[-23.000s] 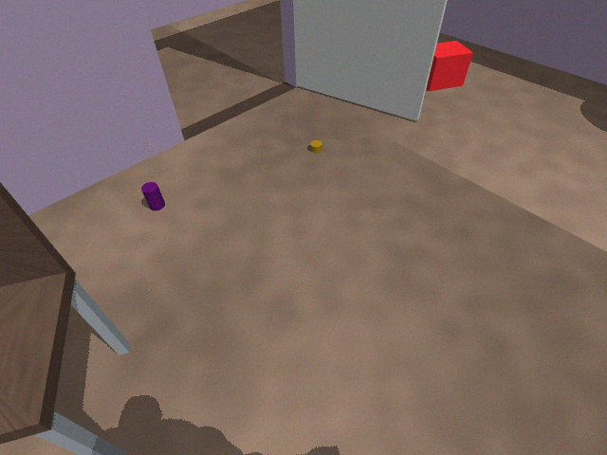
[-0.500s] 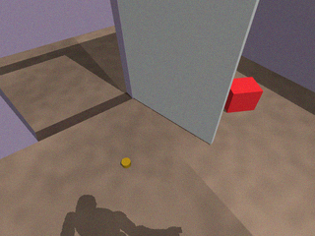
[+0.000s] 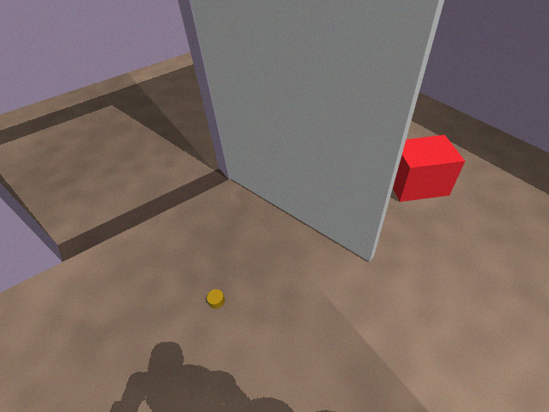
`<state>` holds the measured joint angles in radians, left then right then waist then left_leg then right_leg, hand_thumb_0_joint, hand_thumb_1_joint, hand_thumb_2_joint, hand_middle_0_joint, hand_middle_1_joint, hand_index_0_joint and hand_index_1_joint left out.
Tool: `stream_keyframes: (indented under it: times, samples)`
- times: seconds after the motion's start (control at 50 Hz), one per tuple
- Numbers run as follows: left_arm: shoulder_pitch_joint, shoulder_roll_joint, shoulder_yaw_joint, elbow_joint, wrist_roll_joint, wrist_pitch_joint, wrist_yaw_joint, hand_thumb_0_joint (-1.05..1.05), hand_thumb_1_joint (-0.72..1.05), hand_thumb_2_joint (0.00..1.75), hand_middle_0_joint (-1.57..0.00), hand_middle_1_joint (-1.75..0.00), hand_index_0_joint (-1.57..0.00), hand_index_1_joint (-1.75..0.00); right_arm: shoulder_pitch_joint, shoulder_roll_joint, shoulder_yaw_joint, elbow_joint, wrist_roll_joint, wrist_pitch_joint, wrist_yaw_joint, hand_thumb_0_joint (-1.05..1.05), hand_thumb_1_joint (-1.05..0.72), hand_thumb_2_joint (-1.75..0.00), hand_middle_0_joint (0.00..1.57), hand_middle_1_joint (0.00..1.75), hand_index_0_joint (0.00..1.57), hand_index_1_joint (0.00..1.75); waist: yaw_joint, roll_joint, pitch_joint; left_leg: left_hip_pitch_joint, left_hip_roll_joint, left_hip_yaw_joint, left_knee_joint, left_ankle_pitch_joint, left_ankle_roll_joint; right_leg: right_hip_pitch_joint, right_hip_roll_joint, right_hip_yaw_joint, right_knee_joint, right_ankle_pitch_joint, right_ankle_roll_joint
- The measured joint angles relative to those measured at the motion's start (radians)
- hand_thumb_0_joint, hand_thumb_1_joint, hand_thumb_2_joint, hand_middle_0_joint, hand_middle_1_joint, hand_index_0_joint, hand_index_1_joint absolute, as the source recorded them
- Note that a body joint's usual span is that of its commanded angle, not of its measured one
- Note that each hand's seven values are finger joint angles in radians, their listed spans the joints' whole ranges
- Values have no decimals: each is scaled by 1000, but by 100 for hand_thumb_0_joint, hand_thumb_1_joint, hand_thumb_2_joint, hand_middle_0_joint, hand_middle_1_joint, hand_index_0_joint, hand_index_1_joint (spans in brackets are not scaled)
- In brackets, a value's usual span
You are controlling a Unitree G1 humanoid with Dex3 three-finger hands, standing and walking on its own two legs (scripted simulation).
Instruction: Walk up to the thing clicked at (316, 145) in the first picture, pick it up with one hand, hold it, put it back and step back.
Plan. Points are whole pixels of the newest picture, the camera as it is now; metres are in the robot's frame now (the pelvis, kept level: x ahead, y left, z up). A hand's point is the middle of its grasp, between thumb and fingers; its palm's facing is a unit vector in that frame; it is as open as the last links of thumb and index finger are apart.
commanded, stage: walk up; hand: left
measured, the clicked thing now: (215, 298) +0.69 +0.31 -0.75
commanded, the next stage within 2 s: none
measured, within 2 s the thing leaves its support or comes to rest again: neither
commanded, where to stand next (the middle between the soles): +0.34 +0.04 m, yaw +1 degrees
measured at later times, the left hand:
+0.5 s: hand (118, 397) +0.20 +0.30 -0.15, palm faces -0.03 -0.94 -0.33, open 7.4 cm
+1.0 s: hand (145, 322) +0.33 +0.29 -0.15, palm faces -0.01 -0.93 -0.37, open 7.4 cm
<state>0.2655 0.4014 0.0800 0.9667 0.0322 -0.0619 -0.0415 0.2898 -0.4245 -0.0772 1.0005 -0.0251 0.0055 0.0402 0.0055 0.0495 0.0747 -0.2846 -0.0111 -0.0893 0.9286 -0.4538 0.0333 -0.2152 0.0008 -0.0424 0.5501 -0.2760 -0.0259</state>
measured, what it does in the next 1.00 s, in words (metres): walks ahead: left foot, then right foot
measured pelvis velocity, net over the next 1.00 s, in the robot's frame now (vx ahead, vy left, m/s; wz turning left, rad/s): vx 0.27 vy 0.03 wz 0.01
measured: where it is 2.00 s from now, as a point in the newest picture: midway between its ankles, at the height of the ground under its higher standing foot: outside the picture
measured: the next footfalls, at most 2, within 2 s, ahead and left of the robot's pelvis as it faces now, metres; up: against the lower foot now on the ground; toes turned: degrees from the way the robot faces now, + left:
left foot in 0.30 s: +0.26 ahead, +0.15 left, +0.00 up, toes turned +5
right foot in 0.70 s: +0.34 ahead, -0.11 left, +0.00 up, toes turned +0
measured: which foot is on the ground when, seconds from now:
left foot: up 0.00-0.28, down 0.30-0.70, up 0.72-0.92, down 0.94-1.00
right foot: down 0.00-0.32, up 0.34-0.68, down 0.70-1.00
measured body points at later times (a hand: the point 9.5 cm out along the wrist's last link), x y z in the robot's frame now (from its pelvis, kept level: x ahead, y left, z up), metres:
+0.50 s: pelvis +0.17 +0.04 +0.00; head +0.18 +0.06 +0.45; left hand +0.21 +0.35 -0.13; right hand +0.27 -0.27 -0.09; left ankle +0.22 +0.14 -0.73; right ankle +0.16 -0.11 -0.67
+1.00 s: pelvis +0.27 +0.03 -0.01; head +0.29 +0.02 +0.44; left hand +0.34 +0.34 -0.12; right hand +0.33 -0.28 -0.13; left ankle +0.28 +0.15 -0.73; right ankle +0.30 -0.11 -0.73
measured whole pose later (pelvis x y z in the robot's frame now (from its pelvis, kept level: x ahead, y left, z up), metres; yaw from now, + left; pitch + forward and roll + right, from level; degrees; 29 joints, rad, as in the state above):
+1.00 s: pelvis +0.27 +0.03 -0.01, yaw +0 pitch -2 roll +1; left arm 0.23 0.38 0.01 0.90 0.00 -0.02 -0.01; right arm 0.25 -0.38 -0.02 0.94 -0.01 -0.03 0.01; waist 0.02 -0.01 0.08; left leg -0.28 0.00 0.03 0.63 -0.31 0.01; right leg -0.34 -0.06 0.01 0.67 -0.31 0.02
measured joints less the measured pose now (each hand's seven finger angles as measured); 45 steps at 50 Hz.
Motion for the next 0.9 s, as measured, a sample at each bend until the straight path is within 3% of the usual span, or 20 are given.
stream_keyframes:
  times: [0.08, 0.18, 0.26, 0.3, 0.32, 0.38, 0.44, 0.58, 0.7, 0.74, 0.78, 0.84, 0.9]
  samples:
    - [42, -23, -13, -23, -13, -2, 5, 0, 90, 90, -20, -30, -20, -30, 5, -11, 2, -25, 9, -19, 10, 1, -91, -90, 20, 30, 20, 30, 13, 19, 5, -120, 7, 10, 39, 92, -16, 93, 8, -14, -112, 18, -1]
    - [76, -21, -17, -59, -16, -5, 5, 0, 90, 90, -21, -30, -20, -30, -8, 3, 6, -69, 2, -20, 29, 1, -91, -90, 20, 30, 20, 30, 21, 2, 28, -172, 46, 38, -151, 171, -33, 166, 6, -29, -153, -14, 6]
    - [92, -7, -23, -88, -17, 0, 4, 1, 90, 90, -21, -30, -20, -30, -29, 23, 9, -100, -1, -24, 39, 1, -91, -90, 20, 30, 20, 30, 28, -24, 36, -144, 68, 91, -300, 245, -19, 195, -3, -40, -102, -92, 23]
    - [103, 3, -27, -100, -20, 4, 6, 1, 90, 90, -21, -30, -20, -30, -37, 29, 8, -119, -3, -36, 38, 1, -91, -90, 20, 30, 20, 30, 29, -45, 33, -103, 56, 118, -359, 297, -5, 187, -20, -37, -22, -161, 31]
    - [101, 8, -28, -101, -22, 9, 9, 1, 90, 90, -21, -30, -20, -30, -48, 36, 6, -130, -7, -45, 35, 1, -91, -90, 20, 30, 20, 30, 29, -70, 41, -96, 39, 135, -343, 315, -2, 161, -45, -26, 68, -195, 20]
    - [80, 3, -37, -94, -31, 29, 19, 1, 90, 90, -20, -30, -20, -30, -59, 49, 9, -175, 4, -68, 25, 1, -91, -90, 20, 30, 20, 30, 9, -86, 50, -86, 28, 146, -287, 249, 7, 5, -1, 73, 440, -223, -15]
    - [70, 14, -44, -99, -36, 27, 16, 1, 90, 90, -20, -30, -20, -30, -49, 65, 23, -198, 16, -71, 15, 1, -91, -90, 21, 30, 20, 30, 4, -104, 38, -27, 26, 161, -340, 241, 8, -123, 6, 100, 569, -168, -24]
    - [68, 21, -35, -109, -18, 23, -1, 0, 90, 90, -20, -30, -20, -30, -2, 45, 33, -220, 9, -74, 4, 1, -91, -90, 21, 30, 20, 30, -11, -90, 18, 70, 25, 183, -425, 218, 5, -230, -66, 62, 302, -67, 17]
    - [47, 25, -24, -96, -13, 13, 23, 0, 90, 90, -20, -30, -20, -30, 13, 24, 40, -194, 24, -31, -11, 1, -90, -90, 21, 30, 20, 30, -16, -50, 14, 37, 50, 167, -270, 92, -34, -151, -43, 35, 61, 82, 9]
    - [32, 7, -26, -91, -9, 8, 30, 0, 90, 90, -20, -30, -20, -30, -3, 19, 40, -175, 26, -12, -18, 1, -91, -90, 21, 30, 20, 30, -11, -14, 19, -1, 60, 131, -170, 6, -18, -159, -20, 22, 100, 46, 19]
    - [18, -8, -41, -97, -11, 6, 28, 0, 90, 90, -20, -30, -20, -30, -16, 20, 43, -156, 24, -2, -24, 1, -91, -90, 20, 30, 20, 30, -1, -4, 25, -41, 32, 103, -64, -76, -11, -158, -23, 24, 116, 25, 13]
    - [7, -28, -59, -109, -11, 7, 29, 0, 90, 90, -20, -30, -20, -30, -26, 19, 48, -133, 27, -5, -24, 1, -91, -90, 20, 30, 20, 30, 10, 3, 24, -74, 20, 98, -35, -73, -10, -139, -33, 26, 89, 25, 17]
    - [-1, -30, -68, -111, -8, 12, 28, 0, 90, 90, -21, -30, -20, -30, -28, 25, 52, -113, 24, -16, -20, 1, -91, -90, 20, 30, 20, 30, 16, -10, 15, -57, 24, 103, -151, -27, -12, -128, -44, 29, 80, 18, 27]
